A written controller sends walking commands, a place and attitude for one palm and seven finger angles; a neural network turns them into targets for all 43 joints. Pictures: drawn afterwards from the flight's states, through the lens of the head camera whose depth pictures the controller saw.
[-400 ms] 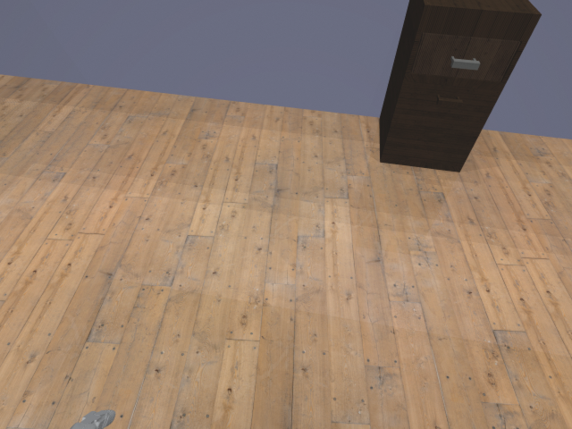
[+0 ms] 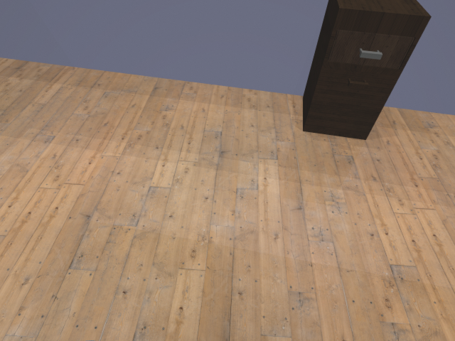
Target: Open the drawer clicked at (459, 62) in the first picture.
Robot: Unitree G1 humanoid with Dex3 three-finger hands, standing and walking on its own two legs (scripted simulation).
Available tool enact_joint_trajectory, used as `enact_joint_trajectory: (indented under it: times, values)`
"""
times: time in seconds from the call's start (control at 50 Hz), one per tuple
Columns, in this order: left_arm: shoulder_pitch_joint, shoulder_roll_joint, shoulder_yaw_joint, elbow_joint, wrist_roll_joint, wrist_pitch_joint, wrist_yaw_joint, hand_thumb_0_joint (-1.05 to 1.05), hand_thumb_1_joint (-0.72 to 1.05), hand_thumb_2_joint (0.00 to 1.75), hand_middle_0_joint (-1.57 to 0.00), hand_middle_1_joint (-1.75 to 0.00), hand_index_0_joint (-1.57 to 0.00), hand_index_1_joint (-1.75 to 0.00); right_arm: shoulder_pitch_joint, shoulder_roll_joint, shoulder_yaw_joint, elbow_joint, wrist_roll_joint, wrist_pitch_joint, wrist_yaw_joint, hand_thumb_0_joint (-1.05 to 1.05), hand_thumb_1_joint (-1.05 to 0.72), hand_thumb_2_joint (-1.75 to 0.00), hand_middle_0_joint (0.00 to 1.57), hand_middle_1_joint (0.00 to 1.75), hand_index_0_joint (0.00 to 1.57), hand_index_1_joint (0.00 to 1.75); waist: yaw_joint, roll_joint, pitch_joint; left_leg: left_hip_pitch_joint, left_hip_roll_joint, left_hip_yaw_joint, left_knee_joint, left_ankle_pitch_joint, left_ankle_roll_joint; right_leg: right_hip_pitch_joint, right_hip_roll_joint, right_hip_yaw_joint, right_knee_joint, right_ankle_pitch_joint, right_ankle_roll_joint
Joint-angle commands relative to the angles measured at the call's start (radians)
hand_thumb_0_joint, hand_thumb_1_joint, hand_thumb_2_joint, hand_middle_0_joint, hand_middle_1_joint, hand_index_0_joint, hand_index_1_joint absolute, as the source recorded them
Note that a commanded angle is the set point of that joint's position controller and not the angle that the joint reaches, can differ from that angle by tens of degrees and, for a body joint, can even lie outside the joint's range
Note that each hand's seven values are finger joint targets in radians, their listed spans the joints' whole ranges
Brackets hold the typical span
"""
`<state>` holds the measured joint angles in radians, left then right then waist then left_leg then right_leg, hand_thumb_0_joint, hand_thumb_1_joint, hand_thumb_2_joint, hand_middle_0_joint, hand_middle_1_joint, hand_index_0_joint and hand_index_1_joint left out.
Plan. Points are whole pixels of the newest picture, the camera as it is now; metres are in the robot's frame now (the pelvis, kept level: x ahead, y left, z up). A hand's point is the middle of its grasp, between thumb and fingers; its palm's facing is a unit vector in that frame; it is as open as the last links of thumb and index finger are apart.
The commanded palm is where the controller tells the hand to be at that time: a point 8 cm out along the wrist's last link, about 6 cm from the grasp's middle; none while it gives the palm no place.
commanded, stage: stand and wait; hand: left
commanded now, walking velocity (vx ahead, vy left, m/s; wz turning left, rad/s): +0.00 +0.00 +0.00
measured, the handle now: (370, 52) +1.55 -0.68 -0.16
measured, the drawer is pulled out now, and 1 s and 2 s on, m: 0.00 0.00 0.00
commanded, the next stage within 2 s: look at it before walking up in 0.42 s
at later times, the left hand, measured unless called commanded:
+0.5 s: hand out of the picture +0.06 +0.24 -0.15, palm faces -0.03 -0.94 -0.34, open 7.4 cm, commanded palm none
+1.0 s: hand out of the picture +0.06 +0.24 -0.15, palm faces -0.03 -0.94 -0.34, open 7.4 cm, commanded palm none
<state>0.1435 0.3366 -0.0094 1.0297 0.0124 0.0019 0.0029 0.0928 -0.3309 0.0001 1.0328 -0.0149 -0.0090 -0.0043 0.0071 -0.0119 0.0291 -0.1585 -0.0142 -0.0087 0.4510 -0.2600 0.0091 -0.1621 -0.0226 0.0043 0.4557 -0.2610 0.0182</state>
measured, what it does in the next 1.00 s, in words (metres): stands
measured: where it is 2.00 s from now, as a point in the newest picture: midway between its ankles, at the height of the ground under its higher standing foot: outside the picture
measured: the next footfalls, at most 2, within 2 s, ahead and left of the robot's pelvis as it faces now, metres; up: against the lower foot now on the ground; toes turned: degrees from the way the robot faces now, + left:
none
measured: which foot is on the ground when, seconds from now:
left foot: down 0.00-1.00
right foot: down 0.00-1.00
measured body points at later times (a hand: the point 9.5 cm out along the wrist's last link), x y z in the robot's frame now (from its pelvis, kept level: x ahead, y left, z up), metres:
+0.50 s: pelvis -0.02 -0.01 +0.00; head -0.02 -0.01 +0.45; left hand +0.07 +0.29 -0.13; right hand +0.06 -0.31 -0.13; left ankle -0.01 +0.11 -0.74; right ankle -0.01 -0.13 -0.74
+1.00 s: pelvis -0.02 -0.01 +0.00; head -0.01 -0.01 +0.45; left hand +0.06 +0.29 -0.13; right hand +0.06 -0.31 -0.13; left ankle -0.01 +0.11 -0.74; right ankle -0.01 -0.13 -0.74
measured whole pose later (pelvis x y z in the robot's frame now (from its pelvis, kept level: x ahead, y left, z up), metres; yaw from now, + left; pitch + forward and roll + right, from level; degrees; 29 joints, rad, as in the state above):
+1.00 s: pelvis -0.02 -0.01 +0.00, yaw +0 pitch -2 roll +0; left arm 0.14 0.34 -0.01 1.09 0.01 -0.01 0.00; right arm 0.11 -0.34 0.00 1.11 -0.01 -0.01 0.00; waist 0.00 0.00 0.04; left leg -0.14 0.00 -0.01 0.38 -0.20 -0.01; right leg -0.15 -0.01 0.00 0.38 -0.20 0.00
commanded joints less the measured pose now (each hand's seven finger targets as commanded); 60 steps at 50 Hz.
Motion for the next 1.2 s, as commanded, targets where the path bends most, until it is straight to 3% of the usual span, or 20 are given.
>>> enact_joint_trajectory:
  times: [0.0, 0.54, 1.0, 1.14, 1.18]
  values:
    - [-0.055, 0.206, 0.047, -0.068, -0.003, -0.024, 0.011, 0.0, 0.9, 0.9, -0.2, -0.3, -0.2, -0.3, -0.06, -0.207, -0.044, -0.06, 0.003, -0.024, -0.01, 0.0, -0.9, -0.9, 0.2, 0.3, 0.2, 0.3, -0.006, 0.016, -0.078, 0.012, 0.117, -0.09, -0.078, 0.228, 0.032, 0.021, -0.097, 0.087, -0.073, 0.215, -0.049]
    - [-0.057, 0.211, 0.044, -0.014, -0.002, -0.027, 0.008, 0.0, 0.9, 0.9, -0.2, -0.3, -0.2, -0.3, -0.028, -0.216, -0.036, 0.016, 0.006, -0.024, -0.005, 0.0, -0.9, -0.9, 0.2, 0.3, 0.2, 0.3, -0.005, 0.001, -0.036, -0.006, 0.123, -0.104, -0.14, 0.115, 0.021, -0.003, -0.097, 0.113, -0.143, 0.075, -0.049]
    - [-0.046, 0.21, 0.043, -0.003, -0.002, -0.03, 0.008, 0.0, 0.9, 0.9, -0.2, -0.3, -0.2, -0.3, -0.033, -0.218, -0.036, 0.019, 0.009, -0.025, -0.006, 0.0, -0.9, -0.9, 0.2, 0.3, 0.2, 0.3, -0.005, 0.016, -0.063, 0.032, 0.132, -0.102, -0.141, 0.173, 0.02, 0.018, -0.097, 0.107, -0.143, 0.152, -0.047]
    - [-0.053, 0.213, 0.044, -0.005, -0.001, -0.027, 0.007, 0.0, 0.9, 0.9, -0.2, -0.3, -0.2, -0.3, -0.035, -0.221, -0.036, 0.02, 0.008, -0.024, -0.008, 0.0, -0.9, -0.9, 0.2, 0.3, 0.2, 0.3, -0.005, 0.01, -0.039, 0.034, 0.135, -0.095, -0.145, 0.169, 0.018, 0.001, -0.093, 0.114, -0.146, 0.158, -0.048]
    - [-0.032, 0.165, 0.042, -0.01, -0.001, -0.012, 0.008, 0.0, 0.9, 0.9, -0.2, -0.3, -0.2, -0.3, -0.002, -0.167, -0.033, 0.018, 0.006, -0.016, -0.012, 0.0, -0.9, -0.9, 0.2, 0.3, 0.2, 0.3, -0.009, 0.009, -0.05, 0.048, 0.139, -0.063, -0.098, 0.19, 0.009, -0.024, -0.09, 0.125, -0.112, 0.219, -0.046]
